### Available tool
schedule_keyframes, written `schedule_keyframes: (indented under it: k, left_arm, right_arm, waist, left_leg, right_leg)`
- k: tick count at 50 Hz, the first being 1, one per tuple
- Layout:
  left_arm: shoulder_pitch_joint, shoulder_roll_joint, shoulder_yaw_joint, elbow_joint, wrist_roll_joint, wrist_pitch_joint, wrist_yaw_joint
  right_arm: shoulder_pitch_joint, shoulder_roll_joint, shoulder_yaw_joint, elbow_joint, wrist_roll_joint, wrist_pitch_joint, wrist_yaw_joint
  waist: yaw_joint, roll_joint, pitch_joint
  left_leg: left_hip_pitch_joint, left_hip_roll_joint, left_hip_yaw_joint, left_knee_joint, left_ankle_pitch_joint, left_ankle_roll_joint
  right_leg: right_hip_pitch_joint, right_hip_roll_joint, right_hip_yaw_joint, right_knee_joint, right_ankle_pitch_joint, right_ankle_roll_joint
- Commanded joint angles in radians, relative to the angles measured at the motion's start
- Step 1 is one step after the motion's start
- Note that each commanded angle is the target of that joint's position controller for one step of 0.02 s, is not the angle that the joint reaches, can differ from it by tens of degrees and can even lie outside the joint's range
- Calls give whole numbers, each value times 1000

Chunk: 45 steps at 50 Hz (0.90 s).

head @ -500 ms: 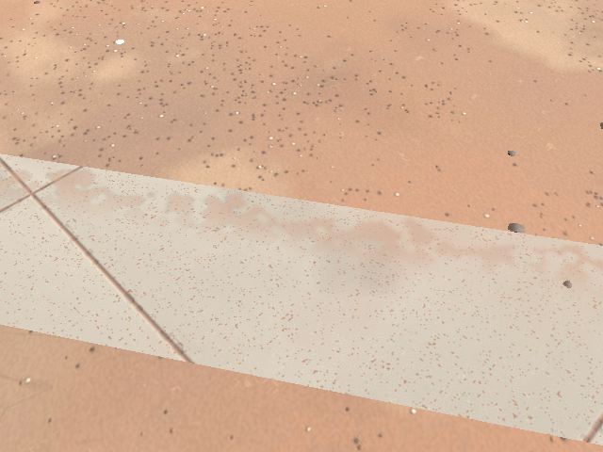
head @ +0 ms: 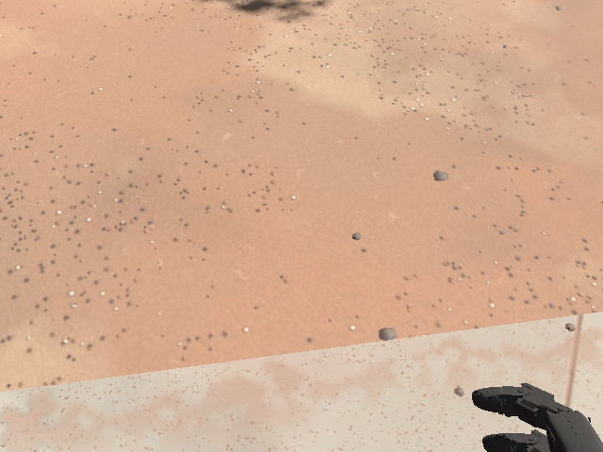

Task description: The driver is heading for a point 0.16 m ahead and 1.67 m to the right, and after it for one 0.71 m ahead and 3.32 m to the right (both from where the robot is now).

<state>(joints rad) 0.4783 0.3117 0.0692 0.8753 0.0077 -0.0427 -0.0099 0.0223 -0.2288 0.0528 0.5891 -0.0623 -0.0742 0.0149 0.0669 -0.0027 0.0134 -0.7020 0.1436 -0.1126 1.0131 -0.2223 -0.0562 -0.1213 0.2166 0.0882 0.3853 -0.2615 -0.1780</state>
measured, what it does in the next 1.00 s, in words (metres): walks ahead, turning right: left foot, then right foot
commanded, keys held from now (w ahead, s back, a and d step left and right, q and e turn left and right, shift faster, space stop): w+e+shift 1.00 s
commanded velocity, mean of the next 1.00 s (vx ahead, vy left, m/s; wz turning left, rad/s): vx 1.00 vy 0.00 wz -0.98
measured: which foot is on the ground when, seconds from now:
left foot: up 0.00-0.16, down 0.18-0.62, up 0.64-1.00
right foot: down 0.00-0.18, up 0.20-0.60, down 0.62-1.00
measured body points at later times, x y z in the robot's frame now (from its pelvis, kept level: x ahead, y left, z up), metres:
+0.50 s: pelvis +0.44 +0.02 -0.01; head +0.47 +0.02 +0.44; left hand +0.79 +0.11 -0.05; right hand +0.25 -0.21 -0.13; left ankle +0.34 +0.19 -0.73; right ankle +0.55 -0.13 -0.67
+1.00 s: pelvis +0.85 -0.22 -0.02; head +0.88 -0.24 +0.43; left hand +1.09 -0.03 -0.14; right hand +0.83 -0.57 -0.06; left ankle +1.08 -0.26 -0.73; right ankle +0.66 -0.13 -0.73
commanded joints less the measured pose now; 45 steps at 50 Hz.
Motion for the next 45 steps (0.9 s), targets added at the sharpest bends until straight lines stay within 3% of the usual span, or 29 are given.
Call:
schedule_keyframes:
  k: [1, 3, 5, 6, 7, 8, 9, 10, 11, 12, 13, 15, 17, 21, 25, 27, 28, 29, 30, 31, 32, 33, 34, 35, 36, 38, 39, 42, 45]
  left_arm:
    - [-94, 169, 49, -107, -10, -35, -4]
    - [-63, 184, 59, -105, -16, -34, -10]
    - [-61, 193, 66, -110, -12, -29, -3]
    - [-72, 209, 70, -115, -8, -28, 0]
    - [-91, 236, 74, -119, 0, -29, -1]
    - [-153, 243, 73, -133, 3, -36, -6]
    - [-184, 126, 40, -166, 6, -51, -4]
    - [-70, -6, -1, -240, -42, -51, -9]
    - [-108, 72, -7, -209, -14, -28, 3]
    - [-197, 117, 4, -205, 11, -15, -3]
    - [-242, 118, 6, -210, 19, -6, -16]
    - [-288, 73, -4, -243, 36, 20, -48]
    - [-329, 36, -20, -280, 32, 44, -62]
    - [-443, 40, -37, -354, 26, 53, -75]
    - [-580, 28, -54, -380, 26, 47, -96]
    - [-553, 44, -49, -358, 23, 40, -91]
    - [-489, 59, -42, -340, 23, 37, -84]
    - [-353, 91, -25, -303, 21, 34, -74]
    - [-143, 133, 0, -240, 18, 28, -59]
    - [16, 178, 34, -173, 13, 25, -33]
    - [-66, 265, 62, -174, -10, 39, -8]
    - [-85, 344, 78, -227, 26, 58, -8]
    - [-59, 299, 77, -229, 20, 59, 4]
    - [-86, 251, 67, -201, 15, 50, 13]
    - [-115, 217, 56, -185, 13, 33, 18]
    - [-170, 169, 33, -190, 11, 1, 24]
    - [-172, 157, 27, -186, 6, -12, 20]
    - [-196, 167, 33, -187, 6, -36, 10]
    - [-171, 189, 47, -175, -5, -40, -5]
  right_arm:
    - [-76, -86, -16, -75, 28, 5, 9]
    - [-99, -105, -22, -83, 39, 0, 6]
    - [-83, -137, -35, -83, 37, -7, -2]
    - [-23, -169, -49, -64, 36, -11, -10]
    - [105, -215, -72, -30, 38, -17, -21]
    - [312, -255, -94, 17, 35, -22, -36]
    - [547, -329, -125, 51, 10, -26, -59]
    - [457, -407, -141, 38, -16, -20, -55]
    - [333, -329, -145, 18, -7, -8, -49]
    - [275, -228, -122, 10, 5, -4, -45]
    - [273, -181, -111, 36, 7, -2, -39]
    - [330, -156, -103, 105, 15, -15, -39]
    - [359, -125, -98, 149, 36, -34, -23]
    - [317, -147, -103, 174, 33, -59, -13]
    - [392, -188, -112, 219, 31, -57, -19]
    - [441, -236, -122, 225, 32, -42, -32]
    - [446, -272, -131, 222, 33, -28, -42]
    - [423, -304, -141, 213, 29, -10, -49]
    - [371, -322, -147, 190, 26, 5, -50]
    - [344, -302, -147, 174, 20, 13, -40]
    - [333, -158, -115, 127, 6, 9, -20]
    - [332, -189, -111, 2, 36, -11, -20]
    - [232, -216, -105, -14, 29, -38, -19]
    - [220, -208, -98, -10, 33, -50, -19]
    - [207, -197, -93, -2, 19, -45, -22]
    - [258, -189, -90, 17, -12, -1, -23]
    - [250, -179, -89, 9, -14, 19, -22]
    - [65, -121, -63, -71, 6, 28, -4]
    - [11, -115, -57, -74, 40, 23, 7]
  waist:
    - [-21, -5, 82]
    - [15, -38, 40]
    - [12, -53, 8]
    - [-17, -55, -36]
    - [-86, -39, -125]
    - [-213, -22, -222]
    - [-295, 100, -360]
    - [-144, 463, -468]
    - [-135, 301, -335]
    - [-148, 144, -199]
    - [-141, 48, -109]
    - [-111, 90, -27]
    - [-87, 101, 5]
    - [-46, 91, 64]
    - [-78, 33, 147]
    - [-57, 66, 85]
    - [-13, 101, 33]
    - [67, 119, -45]
    - [163, 131, -133]
    - [211, 64, -193]
    - [90, -189, -126]
    - [55, -213, -328]
    - [83, -21, -272]
    - [29, 48, -112]
    - [-28, 106, -31]
    - [-111, 118, 20]
    - [-126, 105, 36]
    - [-101, 51, 95]
    - [-51, -5, 51]
  left_leg:
    - [246, -61, 118, -290, 249, -12]
    - [286, -94, 119, -388, 320, 4]
    - [332, -117, 95, -482, 281, 17]
    - [406, -143, 90, -502, 213, 27]
    - [543, -166, 95, -497, 108, 40]
    - [775, -127, 82, -480, 47, 56]
    - [1016, 94, -136, -492, -320, 83]
    - [1163, 361, -758, -747, -584, 184]
    - [1042, 330, -795, -790, -760, 216]
    - [914, 270, -581, -758, -630, 199]
    - [793, 222, -406, -754, -403, 180]
    - [676, 159, -185, -776, -173, 143]
    - [651, 147, -60, -804, -16, 123]
    - [572, 102, 195, -877, 234, 104]
    - [625, 58, 376, -896, 567, 67]
    - [733, 63, 406, -770, 1076, 52]
    - [765, 87, 403, -654, 1247, 46]
    - [754, 113, 392, -468, 1342, 52]
    - [667, 135, 365, -214, 1328, 72]
    - [462, 83, 359, 125, 908, 70]
    - [137, -110, 345, 514, -195, 44]
    - [-166, -181, 127, 720, -280, 16]
    - [-224, -113, 28, 638, -187, 25]
    - [-201, -77, 26, 515, -142, 29]
    - [-129, -47, 28, 422, -155, 21]
    - [9, -14, 21, 304, -212, -10]
    - [43, -2, 27, 225, -247, -23]
    - [193, -4, 73, -90, -1, -35]
    - [390, -66, 98, -320, 286, -11]
  right_leg:
    - [-302, -183, 245, -233, 226, -100]
    - [-188, -207, 268, -189, 362, -69]
    - [-74, -227, 299, -105, 452, -34]
    - [-28, -230, 309, -16, 572, -13]
    - [-6, -217, 295, 149, 677, 10]
    - [-101, -180, 264, 391, 647, 34]
    - [-263, -130, 187, 733, 294, 37]
    - [-558, -40, 76, 994, -255, 71]
    - [-698, -149, 36, 1077, -149, 57]
    - [-711, -200, 8, 1041, -66, 61]
    - [-682, -235, -3, 989, -29, 70]
    - [-660, -285, 0, 944, -20, 85]
    - [-697, -310, -12, 936, 7, 92]
    - [-677, -312, -67, 777, 196, 98]
    - [-560, -258, -236, 459, 259, 41]
    - [-438, -165, -312, 396, 210, 3]
    - [-355, -134, -315, 381, 161, -13]
    - [-204, -105, -299, 380, 110, -35]
    - [22, -88, -249, 356, 69, -70]
    - [292, -103, -152, 272, 41, -101]
    - [380, -288, 158, 251, 99, -145]
    - [632, -445, 656, 50, -35, -344]
    - [558, -467, 715, -87, -119, -302]
    - [377, -447, 658, -133, -81, -270]
    - [211, -400, 573, -142, 14, -240]
    - [-28, -331, 443, -145, 145, -223]
    - [-113, -308, 406, -161, 134, -218]
    - [-336, -213, 308, -215, 130, -166]
    - [-331, -191, 286, -201, 256, -95]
